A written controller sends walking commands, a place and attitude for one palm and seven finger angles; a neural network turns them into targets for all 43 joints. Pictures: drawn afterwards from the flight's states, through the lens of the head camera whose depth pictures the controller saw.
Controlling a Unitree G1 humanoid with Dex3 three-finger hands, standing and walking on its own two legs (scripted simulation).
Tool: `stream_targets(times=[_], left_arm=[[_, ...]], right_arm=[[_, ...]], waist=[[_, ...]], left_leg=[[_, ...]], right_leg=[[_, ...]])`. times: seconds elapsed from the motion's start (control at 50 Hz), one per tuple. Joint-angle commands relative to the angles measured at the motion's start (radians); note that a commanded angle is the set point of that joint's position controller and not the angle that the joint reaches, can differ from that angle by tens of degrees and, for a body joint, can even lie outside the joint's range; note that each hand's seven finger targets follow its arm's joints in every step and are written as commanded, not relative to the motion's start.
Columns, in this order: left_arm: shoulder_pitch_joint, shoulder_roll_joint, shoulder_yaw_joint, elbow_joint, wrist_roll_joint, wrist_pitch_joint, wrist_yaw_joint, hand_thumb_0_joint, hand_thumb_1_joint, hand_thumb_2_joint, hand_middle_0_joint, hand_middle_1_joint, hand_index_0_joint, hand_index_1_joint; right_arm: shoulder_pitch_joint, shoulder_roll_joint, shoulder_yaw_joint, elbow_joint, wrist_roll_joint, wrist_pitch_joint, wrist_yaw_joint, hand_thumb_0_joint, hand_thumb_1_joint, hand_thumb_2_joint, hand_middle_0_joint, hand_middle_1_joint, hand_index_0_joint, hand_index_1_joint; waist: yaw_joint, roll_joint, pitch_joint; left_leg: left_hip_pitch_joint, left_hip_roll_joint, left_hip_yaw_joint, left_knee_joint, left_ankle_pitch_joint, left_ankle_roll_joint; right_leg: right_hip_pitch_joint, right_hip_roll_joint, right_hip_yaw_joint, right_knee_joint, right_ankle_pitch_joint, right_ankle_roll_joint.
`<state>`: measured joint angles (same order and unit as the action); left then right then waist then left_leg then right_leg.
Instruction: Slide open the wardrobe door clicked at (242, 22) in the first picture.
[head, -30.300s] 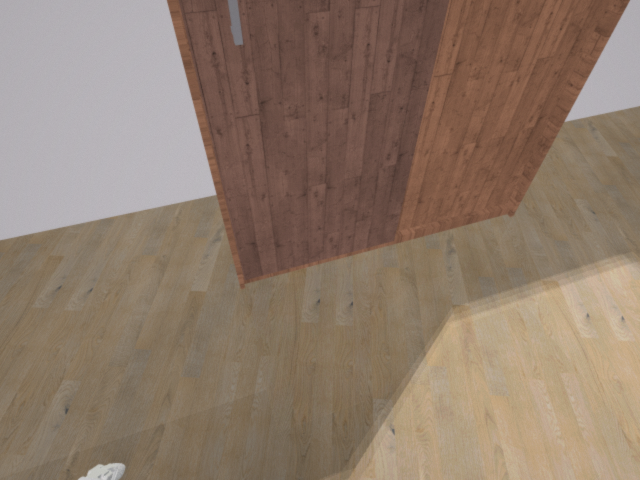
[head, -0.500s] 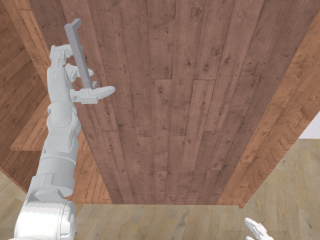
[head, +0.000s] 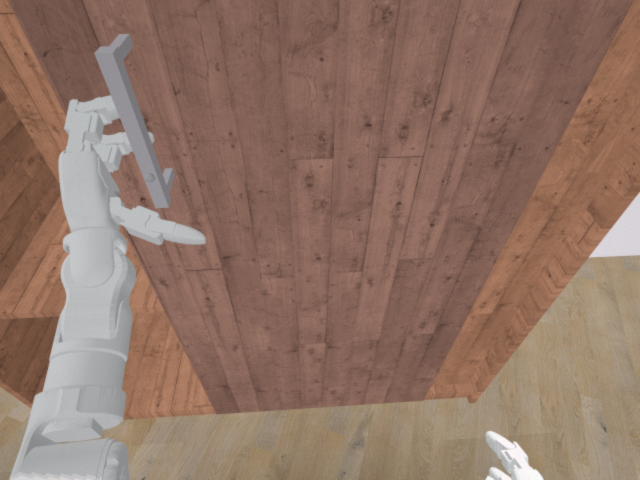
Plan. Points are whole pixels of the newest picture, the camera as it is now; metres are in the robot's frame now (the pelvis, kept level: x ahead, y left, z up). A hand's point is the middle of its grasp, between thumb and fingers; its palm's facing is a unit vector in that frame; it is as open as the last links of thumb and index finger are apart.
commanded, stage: slip the hand off the handle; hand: left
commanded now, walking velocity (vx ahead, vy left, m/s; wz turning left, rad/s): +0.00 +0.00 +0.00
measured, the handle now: (144, 129) +0.42 +0.23 +0.25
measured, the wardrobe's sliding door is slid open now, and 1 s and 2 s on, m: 0.44 0.44 0.44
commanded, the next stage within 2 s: draw the hand back to the body in 1.14 s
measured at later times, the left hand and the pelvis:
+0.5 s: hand (72, 183) +0.35 +0.29 +0.22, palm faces +0.41 -0.91 -0.09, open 14.7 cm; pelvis +0.05 +0.00 +0.00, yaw +1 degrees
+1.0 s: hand (33, 251) +0.26 +0.28 +0.22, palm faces +0.42 -0.90 -0.09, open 14.7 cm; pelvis +0.02 -0.01 +0.00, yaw +3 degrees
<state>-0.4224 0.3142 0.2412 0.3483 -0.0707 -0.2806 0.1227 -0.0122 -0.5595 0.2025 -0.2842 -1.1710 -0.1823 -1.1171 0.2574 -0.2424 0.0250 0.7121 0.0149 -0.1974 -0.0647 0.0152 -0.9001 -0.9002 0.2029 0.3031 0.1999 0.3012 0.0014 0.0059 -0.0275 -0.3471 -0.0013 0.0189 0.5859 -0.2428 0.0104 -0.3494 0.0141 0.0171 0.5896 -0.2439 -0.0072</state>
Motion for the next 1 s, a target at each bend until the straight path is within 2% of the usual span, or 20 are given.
stream_targets(times=[0.0,0.04,0.06,0.14,0.18,0.28,0.32,0.42,0.5,0.54,0.58,0.62,0.66,0.68,0.74,0.8,0.86,0.88,0.96,0.98], left_arm=[[-0.353,0.243,0.122,-0.27,-0.029,-0.029,-0.006,0.0,-0.55,0.2,-0.25,-1.15,-0.25,-1.15],[-0.293,0.251,0.153,-0.304,-0.043,-0.002,-0.016,0.0,-0.55,0.2,-0.25,-1.15,-0.25,-1.15],[-0.286,0.228,0.138,-0.327,-0.047,0.013,-0.022,0.0,-0.55,0.2,-0.25,-1.15,-0.25,-1.15],[-0.244,0.239,0.165,-0.341,-0.058,0.07,-0.045,0.0,-0.55,0.2,-0.25,-1.15,-0.25,-1.15],[-0.219,0.26,0.19,-0.373,-0.057,0.087,-0.056,0.0,-0.55,0.2,-0.25,-1.15,-0.25,-1.15],[-0.164,0.244,0.193,-0.469,-0.078,0.085,-0.107,0.0,-0.55,0.2,-0.25,-1.15,-0.25,-1.15],[-0.174,0.215,0.157,-0.487,-0.083,0.079,-0.133,0.0,-0.55,0.2,-0.25,-1.15,-0.25,-1.15],[-0.18,0.289,0.224,-0.432,-0.112,0.079,-0.188,0.0,-0.55,0.2,-0.25,-1.15,-0.25,-1.15],[-0.058,0.256,0.221,-0.502,-0.146,0.063,-0.223,0.0,-0.55,0.2,-0.25,-1.15,-0.25,-1.15],[-0.015,0.246,0.222,-0.553,-0.157,0.058,-0.228,0.0,-0.55,0.2,-0.25,-1.15,-0.25,-1.15],[0.048,0.264,0.252,-0.544,-0.167,0.067,-0.222,0.0,-0.55,0.2,-0.25,-1.15,-0.25,-1.15],[0.076,0.246,0.251,-0.609,-0.177,0.068,-0.215,0.0,-0.55,0.2,-0.25,-1.15,-0.25,-1.15],[0.119,0.281,0.298,-0.612,-0.182,0.075,-0.206,0.0,-0.55,0.2,-0.25,-1.15,-0.25,-1.15],[0.14,0.299,0.317,-0.635,-0.183,0.072,-0.202,0.0,-0.55,0.2,-0.25,-1.15,-0.25,-1.15],[0.133,0.241,0.257,-0.674,-0.187,0.068,-0.205,0.0,-0.55,0.2,-0.25,-1.15,-0.25,-1.15],[0.168,0.254,0.268,-0.657,-0.192,0.068,-0.209,0.0,-0.55,0.2,-0.25,-1.15,-0.25,-1.15],[0.137,0.264,0.265,-0.625,-0.203,0.071,-0.23,0.0,-0.55,0.2,-0.25,-1.15,-0.25,-1.15],[0.143,0.269,0.27,-0.625,-0.208,0.07,-0.234,0.0,-0.55,0.2,-0.25,-1.15,-0.25,-1.15],[0.185,0.256,0.263,-0.675,-0.22,0.055,-0.256,0.0,-0.55,0.2,-0.25,-1.15,-0.25,-1.15],[0.223,0.264,0.275,-0.691,-0.223,0.05,-0.255,0.0,-0.55,0.2,-0.25,-1.15,-0.25,-1.15]], right_arm=[[-0.113,-0.131,-0.039,-0.155,-0.004,-0.044,-0.017,0.0,-0.9,-0.9,0.2,0.3,0.2,0.3],[-0.109,-0.127,-0.04,-0.163,-0.005,-0.03,-0.018,0.0,-0.9,-0.9,0.2,0.3,0.2,0.3],[-0.111,-0.122,-0.039,-0.168,-0.006,-0.026,-0.017,0.0,-0.9,-0.9,0.2,0.3,0.2,0.3],[-0.098,-0.123,-0.039,-0.17,-0.004,0.0,-0.019,0.0,-0.9,-0.9,0.2,0.3,0.2,0.3],[-0.097,-0.125,-0.04,-0.175,-0.006,0.014,-0.02,0.0,-0.9,-0.9,0.2,0.3,0.2,0.3],[-0.089,-0.119,-0.046,-0.188,-0.004,0.025,-0.012,0.0,-0.9,-0.9,0.2,0.3,0.2,0.3],[-0.08,-0.119,-0.049,-0.189,0.0,0.024,-0.009,0.0,-0.9,-0.9,0.2,0.3,0.2,0.3],[-0.082,-0.128,-0.048,-0.179,0.007,0.029,-0.027,0.0,-0.9,-0.9,0.2,0.3,0.2,0.3],[-0.105,-0.121,-0.045,-0.2,0.009,0.013,-0.023,0.0,-0.9,-0.9,0.2,0.3,0.2,0.3],[-0.113,-0.118,-0.046,-0.205,0.008,0.004,-0.02,0.0,-0.9,-0.9,0.2,0.3,0.2,0.3],[-0.122,-0.123,-0.042,-0.206,0.008,0.0,-0.021,0.0,-0.9,-0.9,0.2,0.3,0.2,0.3],[-0.135,-0.117,-0.041,-0.216,0.007,-0.009,-0.021,0.0,-0.9,-0.9,0.2,0.3,0.2,0.3],[-0.141,-0.119,-0.04,-0.212,0.006,-0.011,-0.024,0.0,-0.9,-0.9,0.2,0.3,0.2,0.3],[-0.146,-0.12,-0.04,-0.211,0.005,-0.011,-0.025,0.0,-0.9,-0.9,0.2,0.3,0.2,0.3],[-0.164,-0.109,-0.03,-0.215,0.008,-0.025,-0.027,0.0,-0.9,-0.9,0.2,0.3,0.2,0.3],[-0.166,-0.115,-0.028,-0.207,0.006,-0.036,-0.038,0.0,-0.9,-0.9,0.2,0.3,0.2,0.3],[-0.177,-0.115,-0.02,-0.2,0.01,-0.047,-0.052,0.0,-0.9,-0.9,0.2,0.3,0.2,0.3],[-0.182,-0.115,-0.02,-0.197,0.011,-0.049,-0.056,0.0,-0.9,-0.9,0.2,0.3,0.2,0.3],[-0.189,-0.107,-0.015,-0.206,0.007,-0.072,-0.056,0.0,-0.9,-0.9,0.2,0.3,0.2,0.3],[-0.188,-0.111,-0.016,-0.209,0.005,-0.076,-0.053,0.0,-0.9,-0.9,0.2,0.3,0.2,0.3]], waist=[[0.033,0.016,-0.218],[0.047,0.017,-0.258],[0.044,0.03,-0.258],[0.041,0.007,-0.25],[0.048,0.042,-0.267],[0.055,0.058,-0.308],[0.04,0.048,-0.304],[0.04,0.039,-0.267],[0.065,0.067,-0.287],[0.069,0.059,-0.292],[0.082,0.046,-0.241],[0.085,0.05,-0.243],[0.09,0.025,-0.224],[0.097,0.047,-0.222],[0.08,0.063,-0.173],[0.075,0.036,-0.152],[0.065,0.01,-0.102],[0.067,0.023,-0.092],[0.083,0.069,-0.134],[0.091,0.056,-0.148]], left_leg=[[0.096,0.014,-0.022,-0.117,0.009,0.014],[0.116,0.012,-0.015,-0.102,0.109,0.007],[0.129,0.012,-0.011,-0.096,0.147,0.004],[0.137,0.01,-0.011,-0.08,0.233,-0.001],[0.157,0.01,-0.008,-0.07,0.291,-0.005],[0.204,0.014,-0.016,-0.043,0.433,-0.02],[0.218,0.018,-0.024,-0.035,0.456,-0.025],[0.175,0.009,-0.026,-0.044,0.333,-0.014],[0.178,0.003,-0.026,-0.042,0.335,-0.011],[0.178,0.002,-0.028,-0.045,0.321,-0.014],[0.144,0.003,-0.029,-0.056,0.265,-0.011],[0.143,-0.001,-0.025,-0.06,0.247,-0.008],[0.122,-0.003,-0.02,-0.065,0.214,-0.005],[0.121,-0.002,-0.016,-0.065,0.213,-0.005],[0.111,-0.008,-0.017,-0.075,0.132,-0.001],[0.098,-0.011,-0.015,-0.075,0.075,0.009],[0.076,-0.016,-0.02,-0.084,-0.025,0.012],[0.082,-0.014,-0.017,-0.08,-0.031,0.014],[0.099,-0.02,-0.025,-0.08,-0.017,0.012],[0.101,-0.017,-0.025,-0.074,0.003,0.012]], right_leg=[[0.083,-0.009,-0.017,-0.122,0.01,-0.026],[0.116,-0.006,-0.025,-0.103,0.105,-0.027],[0.114,-0.007,-0.03,-0.097,0.143,-0.026],[0.117,-0.003,-0.04,-0.085,0.226,-0.023],[0.124,-0.002,-0.041,-0.077,0.267,-0.026],[0.131,0.002,-0.047,-0.053,0.355,-0.027],[0.108,0.004,-0.051,-0.047,0.355,-0.023],[0.095,0.005,-0.045,-0.061,0.296,-0.024],[0.118,0.003,-0.047,-0.055,0.303,-0.026],[0.121,0.006,-0.051,-0.051,0.29,-0.024],[0.111,0.006,-0.052,-0.062,0.246,-0.025],[0.119,0.003,-0.051,-0.062,0.242,-0.024],[0.123,0.002,-0.048,-0.07,0.222,-0.021],[0.132,0.0,-0.045,-0.071,0.222,-0.023],[0.094,0.0,-0.042,-0.09,0.139,-0.02],[0.083,-0.006,-0.032,-0.111,0.083,-0.015],[0.053,-0.011,-0.016,-0.151,-0.05,-0.011],[0.049,-0.013,-0.009,-0.162,-0.063,-0.011],[0.078,-0.017,-0.011,-0.147,-0.043,-0.016],[0.094,-0.017,-0.013,-0.137,-0.014,-0.017]])
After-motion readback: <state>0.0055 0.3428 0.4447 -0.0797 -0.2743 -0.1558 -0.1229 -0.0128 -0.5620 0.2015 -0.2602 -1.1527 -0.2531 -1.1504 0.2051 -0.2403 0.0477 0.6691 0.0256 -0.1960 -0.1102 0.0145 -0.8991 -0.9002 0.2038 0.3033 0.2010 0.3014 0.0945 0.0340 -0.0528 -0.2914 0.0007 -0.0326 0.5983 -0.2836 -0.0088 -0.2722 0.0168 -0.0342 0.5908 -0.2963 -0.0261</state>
